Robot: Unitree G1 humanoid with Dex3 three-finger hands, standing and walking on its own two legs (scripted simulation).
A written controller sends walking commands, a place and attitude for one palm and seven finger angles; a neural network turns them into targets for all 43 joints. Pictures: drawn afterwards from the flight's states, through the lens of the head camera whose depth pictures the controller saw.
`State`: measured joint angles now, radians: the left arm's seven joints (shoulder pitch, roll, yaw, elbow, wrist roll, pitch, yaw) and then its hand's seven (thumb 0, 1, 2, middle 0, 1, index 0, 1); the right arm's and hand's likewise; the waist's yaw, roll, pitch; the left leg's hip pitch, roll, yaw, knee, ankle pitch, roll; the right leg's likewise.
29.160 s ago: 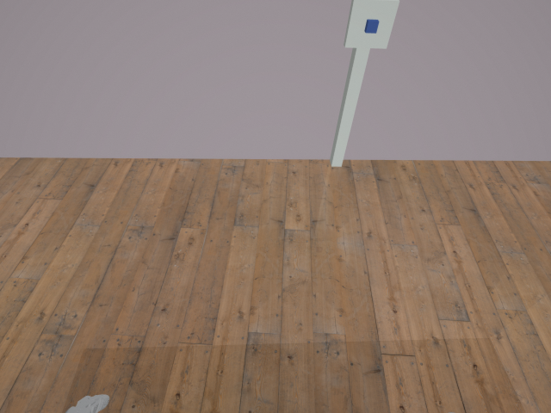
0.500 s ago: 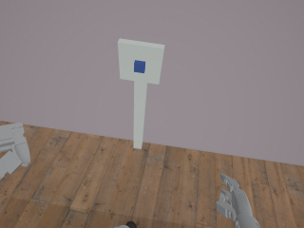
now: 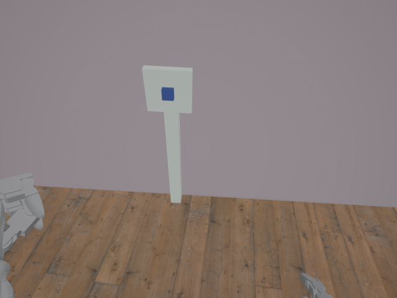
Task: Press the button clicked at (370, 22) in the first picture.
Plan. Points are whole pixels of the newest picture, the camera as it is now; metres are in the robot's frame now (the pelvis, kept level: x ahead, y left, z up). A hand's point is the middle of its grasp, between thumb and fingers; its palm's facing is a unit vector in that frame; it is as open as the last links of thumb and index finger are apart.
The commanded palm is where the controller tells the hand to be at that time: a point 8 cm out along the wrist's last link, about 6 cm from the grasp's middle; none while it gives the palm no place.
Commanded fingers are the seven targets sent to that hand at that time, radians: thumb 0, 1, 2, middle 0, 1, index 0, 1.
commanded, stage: stop stepping back and stand still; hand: left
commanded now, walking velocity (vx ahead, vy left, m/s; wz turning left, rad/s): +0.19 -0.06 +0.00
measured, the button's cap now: (168, 93) +0.82 +0.14 +0.01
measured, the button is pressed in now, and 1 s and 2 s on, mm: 0 0 0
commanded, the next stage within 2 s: let the arm hang, fingers relaxed in 0.92 s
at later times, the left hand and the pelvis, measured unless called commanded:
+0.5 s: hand (21, 232) +0.17 +0.25 +0.17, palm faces +0.45 -0.78 -0.43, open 3.1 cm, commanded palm +0.09 +0.29 +0.19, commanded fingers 0.00 0.90 0.90 -1.30 -1.50 -1.30 -1.50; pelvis -0.02 +0.00 -0.01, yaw +3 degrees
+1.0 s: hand (26, 222) +0.19 +0.25 +0.17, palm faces +0.37 -0.82 -0.44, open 3.1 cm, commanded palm none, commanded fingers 0.00 0.90 0.90 -1.30 -1.50 -1.30 -1.50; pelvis +0.00 +0.01 +0.01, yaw +3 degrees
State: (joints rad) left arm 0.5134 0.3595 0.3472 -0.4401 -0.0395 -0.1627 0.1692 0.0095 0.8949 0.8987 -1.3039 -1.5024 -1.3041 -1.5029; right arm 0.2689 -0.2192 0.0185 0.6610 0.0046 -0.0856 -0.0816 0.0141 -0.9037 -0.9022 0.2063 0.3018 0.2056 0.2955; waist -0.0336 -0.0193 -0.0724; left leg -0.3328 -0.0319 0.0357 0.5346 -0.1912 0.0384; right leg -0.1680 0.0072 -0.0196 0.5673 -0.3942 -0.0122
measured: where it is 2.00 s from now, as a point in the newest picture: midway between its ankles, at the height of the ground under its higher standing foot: outside the picture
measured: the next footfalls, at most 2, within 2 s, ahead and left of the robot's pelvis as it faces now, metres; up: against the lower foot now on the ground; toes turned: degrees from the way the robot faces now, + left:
left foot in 0.36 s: +0.04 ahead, +0.14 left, +0.00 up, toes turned +5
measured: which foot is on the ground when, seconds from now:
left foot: down 0.00-0.10, up 0.12-0.34, down 0.36-1.00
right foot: down 0.00-1.00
